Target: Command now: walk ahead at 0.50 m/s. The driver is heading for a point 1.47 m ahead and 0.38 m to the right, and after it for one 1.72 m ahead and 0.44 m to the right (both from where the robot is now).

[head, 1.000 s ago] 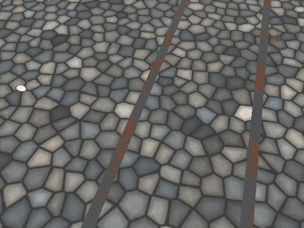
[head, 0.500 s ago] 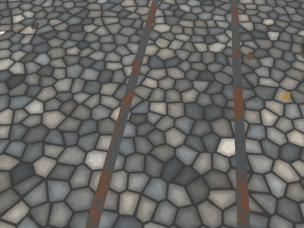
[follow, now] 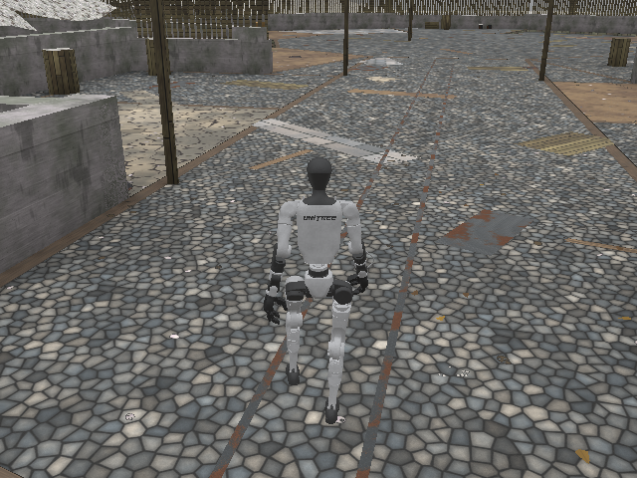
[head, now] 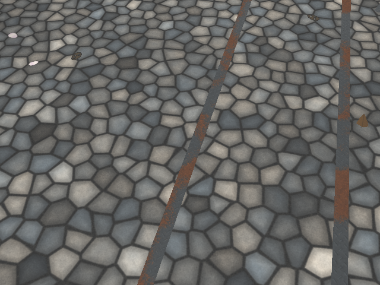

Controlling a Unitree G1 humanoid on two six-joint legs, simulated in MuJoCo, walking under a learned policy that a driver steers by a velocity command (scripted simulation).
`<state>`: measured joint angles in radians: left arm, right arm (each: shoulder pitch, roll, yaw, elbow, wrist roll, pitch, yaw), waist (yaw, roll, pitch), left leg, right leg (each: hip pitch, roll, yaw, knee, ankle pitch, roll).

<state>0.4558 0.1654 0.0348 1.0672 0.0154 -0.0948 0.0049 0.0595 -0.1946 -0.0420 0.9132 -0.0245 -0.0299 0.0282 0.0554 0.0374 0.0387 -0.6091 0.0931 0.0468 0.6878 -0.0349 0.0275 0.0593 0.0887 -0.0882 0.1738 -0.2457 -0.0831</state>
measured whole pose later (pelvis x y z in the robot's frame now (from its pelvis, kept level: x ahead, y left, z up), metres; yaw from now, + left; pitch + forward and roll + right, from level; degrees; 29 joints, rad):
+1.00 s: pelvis +0.54 -0.01 +0.00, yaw -8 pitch +0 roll +0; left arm 0.40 0.21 0.06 1.01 0.00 -0.06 0.00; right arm 0.11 -0.23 -0.05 0.87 -0.04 -0.04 0.01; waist 0.04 0.03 0.04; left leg -0.62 0.12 -0.03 0.87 -0.15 -0.03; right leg -0.11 0.12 0.03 0.28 -0.17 -0.12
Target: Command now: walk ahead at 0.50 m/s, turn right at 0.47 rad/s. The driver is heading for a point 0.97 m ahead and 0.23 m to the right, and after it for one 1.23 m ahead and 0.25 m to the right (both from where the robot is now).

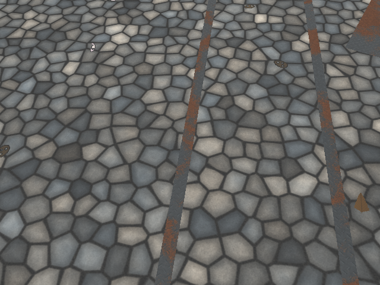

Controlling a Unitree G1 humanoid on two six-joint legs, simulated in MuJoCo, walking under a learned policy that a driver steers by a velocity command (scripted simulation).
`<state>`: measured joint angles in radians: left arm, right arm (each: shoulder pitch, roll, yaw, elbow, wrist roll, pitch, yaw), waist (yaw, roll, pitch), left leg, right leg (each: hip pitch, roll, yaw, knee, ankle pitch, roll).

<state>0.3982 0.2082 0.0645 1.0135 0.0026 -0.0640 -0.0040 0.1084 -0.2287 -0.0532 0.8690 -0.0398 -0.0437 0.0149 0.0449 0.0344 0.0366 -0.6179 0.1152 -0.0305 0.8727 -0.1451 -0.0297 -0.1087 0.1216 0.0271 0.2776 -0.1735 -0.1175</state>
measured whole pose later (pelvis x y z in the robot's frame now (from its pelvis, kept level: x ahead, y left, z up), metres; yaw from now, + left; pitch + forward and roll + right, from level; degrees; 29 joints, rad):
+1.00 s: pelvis +0.49 -0.11 +0.00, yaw -31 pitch +0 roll +0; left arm 0.30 0.24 0.05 0.86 0.01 -0.05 -0.01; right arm 0.24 -0.26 -0.04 0.81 -0.04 -0.03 0.03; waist 0.00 0.03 0.05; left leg -0.56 0.13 0.02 1.06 -0.27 -0.01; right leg -0.14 0.12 -0.04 0.31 -0.18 -0.13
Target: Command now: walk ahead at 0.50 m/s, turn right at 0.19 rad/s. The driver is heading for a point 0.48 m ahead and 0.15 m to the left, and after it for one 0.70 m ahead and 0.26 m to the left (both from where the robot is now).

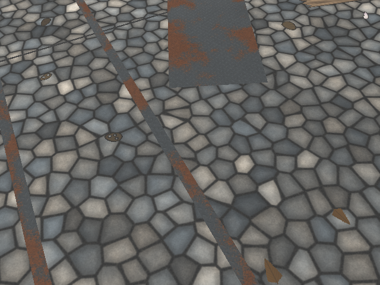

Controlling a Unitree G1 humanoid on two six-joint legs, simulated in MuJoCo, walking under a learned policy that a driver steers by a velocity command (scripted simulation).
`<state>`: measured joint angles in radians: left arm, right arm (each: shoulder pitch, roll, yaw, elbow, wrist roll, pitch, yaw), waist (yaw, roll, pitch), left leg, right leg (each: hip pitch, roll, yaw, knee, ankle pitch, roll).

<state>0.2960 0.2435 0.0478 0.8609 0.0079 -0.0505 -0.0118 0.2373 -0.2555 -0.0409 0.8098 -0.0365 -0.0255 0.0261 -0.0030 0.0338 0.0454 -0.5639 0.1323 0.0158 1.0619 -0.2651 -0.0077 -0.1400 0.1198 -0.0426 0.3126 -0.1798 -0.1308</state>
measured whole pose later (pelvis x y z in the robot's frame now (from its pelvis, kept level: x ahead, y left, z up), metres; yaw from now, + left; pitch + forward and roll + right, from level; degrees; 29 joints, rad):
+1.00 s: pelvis +0.44 +0.04 -0.01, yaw +26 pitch +0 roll +1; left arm 0.15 0.26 0.01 0.72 0.02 -0.01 0.04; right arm 0.23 -0.34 -0.09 0.76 -0.01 0.06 0.01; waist -0.02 0.04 0.08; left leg -0.43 -0.09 -0.05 1.15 -0.49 -0.02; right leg -0.32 -0.01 -0.05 0.46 -0.14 -0.04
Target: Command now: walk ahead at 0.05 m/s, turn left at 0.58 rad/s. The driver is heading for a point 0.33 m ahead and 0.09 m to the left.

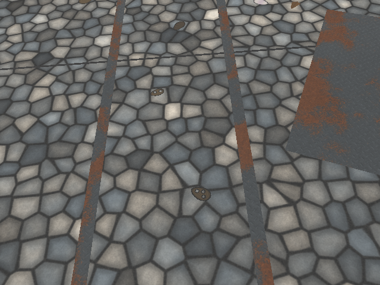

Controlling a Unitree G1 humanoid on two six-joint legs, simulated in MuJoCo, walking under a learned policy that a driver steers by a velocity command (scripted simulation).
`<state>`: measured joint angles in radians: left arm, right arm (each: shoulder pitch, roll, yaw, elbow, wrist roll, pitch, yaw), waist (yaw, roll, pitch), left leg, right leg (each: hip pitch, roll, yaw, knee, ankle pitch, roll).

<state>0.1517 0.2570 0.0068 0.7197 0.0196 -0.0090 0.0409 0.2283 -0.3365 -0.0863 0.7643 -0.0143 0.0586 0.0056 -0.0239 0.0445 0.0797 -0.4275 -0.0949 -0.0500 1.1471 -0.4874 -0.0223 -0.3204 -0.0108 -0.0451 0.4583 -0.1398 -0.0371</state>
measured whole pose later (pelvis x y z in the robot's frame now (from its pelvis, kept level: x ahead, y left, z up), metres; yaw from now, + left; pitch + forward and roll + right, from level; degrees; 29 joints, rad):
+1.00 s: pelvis -0.01 +0.01 +0.00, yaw +22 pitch -2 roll +0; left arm 0.18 0.23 -0.01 0.79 0.01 0.01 0.02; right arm 0.22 -0.26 -0.01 0.85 -0.01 0.03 -0.01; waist -0.01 0.02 0.04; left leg -0.17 -0.06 -0.11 0.42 -0.23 0.01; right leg -0.17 0.03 -0.01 0.44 -0.24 -0.04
